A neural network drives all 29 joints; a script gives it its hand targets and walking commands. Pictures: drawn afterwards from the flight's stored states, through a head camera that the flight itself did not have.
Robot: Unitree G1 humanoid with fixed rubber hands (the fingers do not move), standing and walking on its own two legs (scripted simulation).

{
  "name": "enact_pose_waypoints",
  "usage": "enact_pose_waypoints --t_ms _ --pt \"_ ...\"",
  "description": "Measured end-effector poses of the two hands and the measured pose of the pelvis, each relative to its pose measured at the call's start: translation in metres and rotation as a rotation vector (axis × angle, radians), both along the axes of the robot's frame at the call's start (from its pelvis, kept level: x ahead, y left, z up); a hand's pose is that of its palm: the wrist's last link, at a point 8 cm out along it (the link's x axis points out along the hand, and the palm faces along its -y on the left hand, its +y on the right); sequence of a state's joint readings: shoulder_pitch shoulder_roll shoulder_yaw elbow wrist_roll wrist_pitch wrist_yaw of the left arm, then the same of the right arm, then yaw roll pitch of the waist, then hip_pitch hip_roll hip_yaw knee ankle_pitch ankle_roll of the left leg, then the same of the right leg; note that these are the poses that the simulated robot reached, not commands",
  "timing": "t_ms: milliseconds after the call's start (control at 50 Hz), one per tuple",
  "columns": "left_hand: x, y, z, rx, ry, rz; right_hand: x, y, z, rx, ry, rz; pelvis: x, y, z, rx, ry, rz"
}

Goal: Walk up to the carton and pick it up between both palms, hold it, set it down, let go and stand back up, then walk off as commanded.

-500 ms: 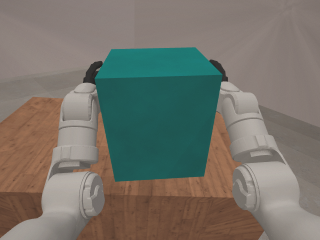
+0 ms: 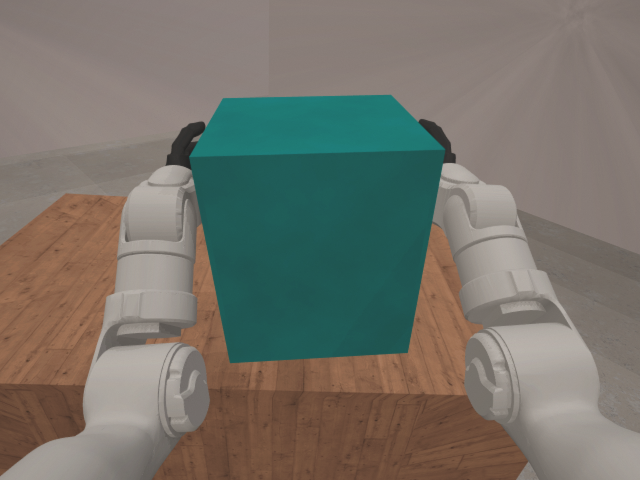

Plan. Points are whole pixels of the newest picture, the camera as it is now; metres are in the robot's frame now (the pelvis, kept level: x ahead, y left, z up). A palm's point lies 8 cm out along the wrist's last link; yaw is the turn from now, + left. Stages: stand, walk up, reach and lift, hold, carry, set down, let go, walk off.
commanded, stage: hold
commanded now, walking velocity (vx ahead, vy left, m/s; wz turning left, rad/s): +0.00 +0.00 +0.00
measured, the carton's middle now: (313, 223) +0.35 +0.01 +0.25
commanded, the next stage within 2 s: set down in 0.62 s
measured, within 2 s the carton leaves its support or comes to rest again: neither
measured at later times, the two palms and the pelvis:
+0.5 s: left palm (182, 182) +0.37 +0.17 +0.28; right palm (437, 180) +0.37 -0.13 +0.30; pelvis +0.00 +0.00 +0.00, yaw +0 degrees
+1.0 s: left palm (173, 148) +0.39 +0.18 +0.32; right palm (425, 165) +0.40 -0.13 +0.31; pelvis +0.01 +0.00 +0.00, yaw +0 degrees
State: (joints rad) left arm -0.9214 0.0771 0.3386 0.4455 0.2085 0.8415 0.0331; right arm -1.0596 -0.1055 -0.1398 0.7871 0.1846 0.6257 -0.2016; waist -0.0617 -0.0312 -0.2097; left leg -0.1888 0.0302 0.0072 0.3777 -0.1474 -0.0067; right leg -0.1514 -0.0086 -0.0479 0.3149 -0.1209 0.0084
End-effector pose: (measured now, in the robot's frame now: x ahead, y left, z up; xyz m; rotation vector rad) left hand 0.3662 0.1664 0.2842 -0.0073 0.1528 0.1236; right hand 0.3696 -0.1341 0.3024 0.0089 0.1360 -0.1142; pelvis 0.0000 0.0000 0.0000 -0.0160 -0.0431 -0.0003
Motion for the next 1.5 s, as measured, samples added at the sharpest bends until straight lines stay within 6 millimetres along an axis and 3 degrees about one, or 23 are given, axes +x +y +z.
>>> enact_pose_waypoints --t_ms 700,880,960,1040,1180,1240,1280,1380,1500 --pt "0.001 0.000 0.001 0.000 -0.003 0.000 0.001 0.000 0.000 0.000 -0.002 -0.001 0.000 0.000 0.000 0.000 0.000 0.000" --pt "0.008 0.007 0.031 -0.026 -0.127 -0.003 0.008 0.005 0.020 0.008 -0.125 0.013 -0.001 0.000 0.000 0.000 0.000 0.000" --pt "0.017 0.012 0.038 0.004 -0.168 -0.011 0.019 0.008 0.016 0.022 -0.167 0.023 0.003 0.000 0.001 0.000 0.003 0.001" --pt "0.032 0.013 0.017 0.030 -0.122 -0.025 0.034 0.009 -0.002 0.036 -0.150 0.025 0.009 0.000 0.002 0.001 -0.007 0.002" --pt "0.057 0.010 -0.069 0.047 0.036 -0.036 0.063 0.007 -0.056 0.069 -0.092 0.027 0.022 -0.001 0.004 0.002 0.011 0.002" --pt "0.058 0.006 -0.094 0.066 0.052 -0.012 0.070 0.006 -0.074 0.055 -0.091 0.043 0.029 -0.001 0.004 0.001 0.020 0.002" --pt "0.056 0.005 -0.097 0.070 0.028 0.015 0.071 0.007 -0.079 0.034 -0.118 0.058 0.034 -0.002 0.004 0.001 0.025 0.001" --pt "0.052 0.004 -0.078 0.070 -0.047 0.046 0.066 0.006 -0.070 0.019 -0.193 0.065 0.043 -0.003 0.004 0.003 0.027 0.001" --pt "0.050 0.004 -0.068 0.097 -0.033 0.005 0.058 0.003 -0.067 0.005 -0.175 0.043 0.040 -0.001 0.003 -0.004 0.012 0.000"
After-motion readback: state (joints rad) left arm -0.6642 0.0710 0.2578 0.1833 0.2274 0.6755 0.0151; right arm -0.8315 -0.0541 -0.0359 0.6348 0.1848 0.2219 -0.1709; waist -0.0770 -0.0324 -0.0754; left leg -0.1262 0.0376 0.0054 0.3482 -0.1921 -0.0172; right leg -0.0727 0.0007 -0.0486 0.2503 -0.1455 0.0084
